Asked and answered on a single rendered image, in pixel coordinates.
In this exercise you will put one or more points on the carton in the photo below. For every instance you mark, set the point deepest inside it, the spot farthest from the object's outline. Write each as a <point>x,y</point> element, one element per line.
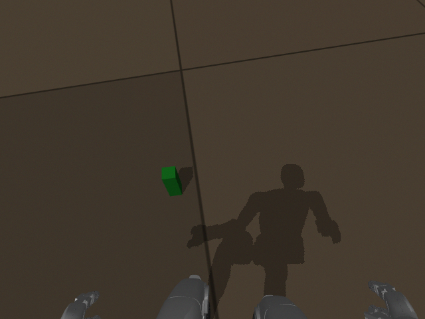
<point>171,180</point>

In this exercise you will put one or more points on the right robot hand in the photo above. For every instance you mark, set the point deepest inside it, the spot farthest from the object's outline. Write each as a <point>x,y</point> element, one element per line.
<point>396,303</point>

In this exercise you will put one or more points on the left robot hand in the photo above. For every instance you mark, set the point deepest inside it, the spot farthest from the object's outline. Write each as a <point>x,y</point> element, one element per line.
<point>82,302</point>

